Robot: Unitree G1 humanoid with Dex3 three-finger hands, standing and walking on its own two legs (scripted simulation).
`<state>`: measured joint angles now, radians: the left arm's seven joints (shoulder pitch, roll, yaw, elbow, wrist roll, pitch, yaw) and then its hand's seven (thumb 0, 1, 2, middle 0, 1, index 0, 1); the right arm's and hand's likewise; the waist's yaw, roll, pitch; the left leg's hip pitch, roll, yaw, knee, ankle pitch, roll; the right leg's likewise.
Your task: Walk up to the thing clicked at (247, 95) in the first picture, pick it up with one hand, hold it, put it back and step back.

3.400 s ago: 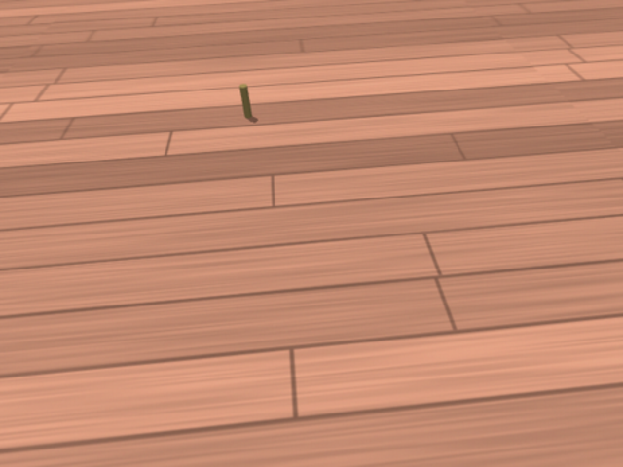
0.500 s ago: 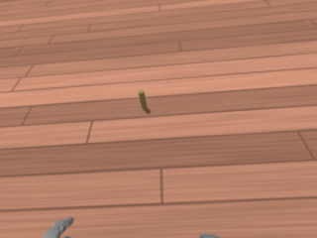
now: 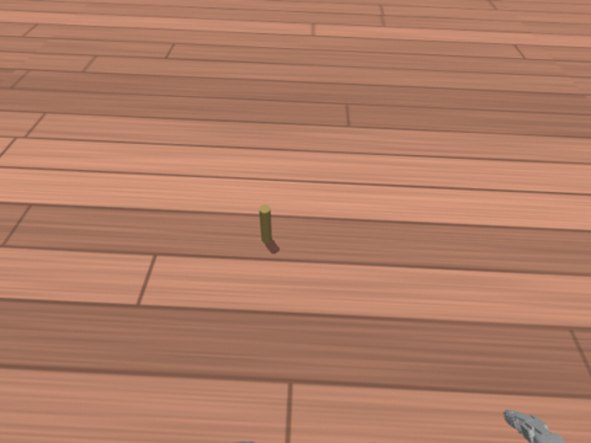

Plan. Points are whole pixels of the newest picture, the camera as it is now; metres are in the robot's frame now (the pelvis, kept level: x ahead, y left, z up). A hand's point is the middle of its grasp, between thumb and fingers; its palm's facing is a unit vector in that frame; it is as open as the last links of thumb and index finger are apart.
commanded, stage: walk up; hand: left
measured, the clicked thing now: (265, 224) +0.99 +0.15 -0.67
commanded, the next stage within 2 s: none
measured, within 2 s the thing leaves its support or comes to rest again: neither
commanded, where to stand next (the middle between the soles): +0.62 -0.05 m, yaw +0 degrees
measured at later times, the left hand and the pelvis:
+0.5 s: hand (180, 365) +0.25 +0.21 -0.10, palm faces +0.00 -0.91 -0.42, open 7.4 cm; pelvis +0.19 -0.07 +0.01, yaw +0 degrees
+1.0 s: hand (194, 275) +0.43 +0.23 -0.14, palm faces -0.06 -0.93 -0.35, open 7.4 cm; pelvis +0.37 -0.04 +0.00, yaw +0 degrees
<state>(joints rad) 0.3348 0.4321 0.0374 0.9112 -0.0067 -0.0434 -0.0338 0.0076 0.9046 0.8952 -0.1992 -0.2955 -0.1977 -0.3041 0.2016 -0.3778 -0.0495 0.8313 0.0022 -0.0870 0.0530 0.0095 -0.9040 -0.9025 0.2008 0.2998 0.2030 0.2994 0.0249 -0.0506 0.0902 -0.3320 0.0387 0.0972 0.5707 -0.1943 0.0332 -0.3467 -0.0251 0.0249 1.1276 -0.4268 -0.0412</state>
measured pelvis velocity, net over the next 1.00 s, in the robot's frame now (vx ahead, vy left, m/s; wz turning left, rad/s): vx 0.37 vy -0.04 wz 0.01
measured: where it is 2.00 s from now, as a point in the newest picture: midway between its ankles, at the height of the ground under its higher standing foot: (312, 331)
